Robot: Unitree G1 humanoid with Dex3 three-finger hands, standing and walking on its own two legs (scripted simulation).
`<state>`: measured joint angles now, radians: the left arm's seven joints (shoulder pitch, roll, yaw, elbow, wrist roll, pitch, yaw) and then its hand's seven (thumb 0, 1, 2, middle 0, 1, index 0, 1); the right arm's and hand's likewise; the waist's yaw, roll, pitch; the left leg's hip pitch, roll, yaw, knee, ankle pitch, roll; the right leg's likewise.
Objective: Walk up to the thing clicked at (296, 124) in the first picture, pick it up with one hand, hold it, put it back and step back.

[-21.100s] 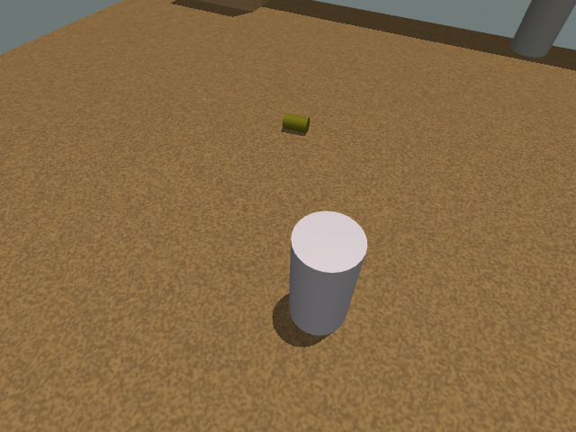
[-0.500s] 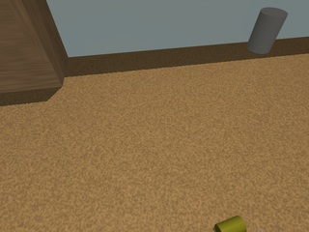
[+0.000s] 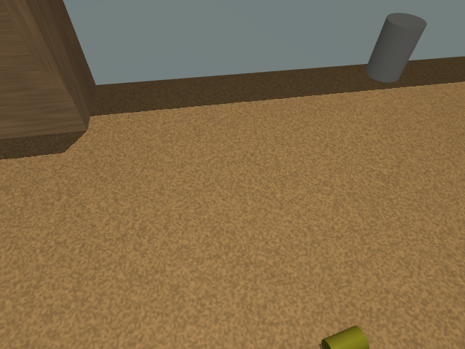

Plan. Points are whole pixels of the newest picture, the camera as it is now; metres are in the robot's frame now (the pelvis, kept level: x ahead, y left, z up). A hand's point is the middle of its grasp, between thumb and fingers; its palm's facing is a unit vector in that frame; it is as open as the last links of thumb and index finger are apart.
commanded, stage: walk up
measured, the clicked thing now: (345, 345) +0.25 -0.43 -0.74
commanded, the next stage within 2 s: stand in 0.16 s
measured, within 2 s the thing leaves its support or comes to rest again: neither
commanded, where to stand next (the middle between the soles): +0.06 +0.01 m, yaw +5 degrees
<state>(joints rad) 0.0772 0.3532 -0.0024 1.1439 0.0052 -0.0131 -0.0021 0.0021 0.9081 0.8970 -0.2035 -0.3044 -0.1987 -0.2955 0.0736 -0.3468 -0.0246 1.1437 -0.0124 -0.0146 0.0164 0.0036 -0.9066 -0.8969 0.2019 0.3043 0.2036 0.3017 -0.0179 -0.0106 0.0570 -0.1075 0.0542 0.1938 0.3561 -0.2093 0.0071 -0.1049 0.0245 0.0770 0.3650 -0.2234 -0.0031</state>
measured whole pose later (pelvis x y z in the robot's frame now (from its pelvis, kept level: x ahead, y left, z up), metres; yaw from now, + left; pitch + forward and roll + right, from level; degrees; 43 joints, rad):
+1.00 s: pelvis -0.01 +0.00 +0.00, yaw +3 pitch -2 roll +0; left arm 0.10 0.35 0.00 1.15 0.00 -0.01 0.00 0.00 0.91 0.90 -0.20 -0.30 -0.20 -0.30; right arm 0.08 -0.34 -0.01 1.16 -0.02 -0.01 0.01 0.00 -0.91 -0.90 0.20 0.30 0.20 0.30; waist -0.01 0.00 0.04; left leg -0.11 0.04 0.14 0.29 -0.15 0.01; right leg -0.07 0.01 0.03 0.28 -0.17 0.00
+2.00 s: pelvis +0.00 +0.00 +0.00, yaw +4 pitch -2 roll +0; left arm 0.11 0.35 -0.01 1.14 0.01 -0.02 0.00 0.00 0.91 0.90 -0.20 -0.30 -0.20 -0.30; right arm 0.09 -0.34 0.00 1.16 -0.01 -0.01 0.01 0.00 -0.91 -0.90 0.20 0.30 0.20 0.30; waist -0.01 -0.01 0.04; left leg -0.11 0.02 0.12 0.29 -0.16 0.02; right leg -0.06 -0.01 0.00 0.27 -0.19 0.01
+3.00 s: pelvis +0.03 -0.02 +0.00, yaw +3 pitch -3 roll +1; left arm 0.20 0.44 0.07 1.04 0.03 -0.02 -0.09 0.00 0.91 0.90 -0.20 -0.30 -0.20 -0.30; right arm 0.25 -0.41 -0.09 1.05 -0.04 -0.04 0.06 0.00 -0.90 -0.90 0.20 0.30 0.21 0.30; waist -0.03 -0.01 0.05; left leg -0.06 0.04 0.13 0.36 -0.26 0.03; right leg -0.36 -0.07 0.01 0.69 -0.40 -0.01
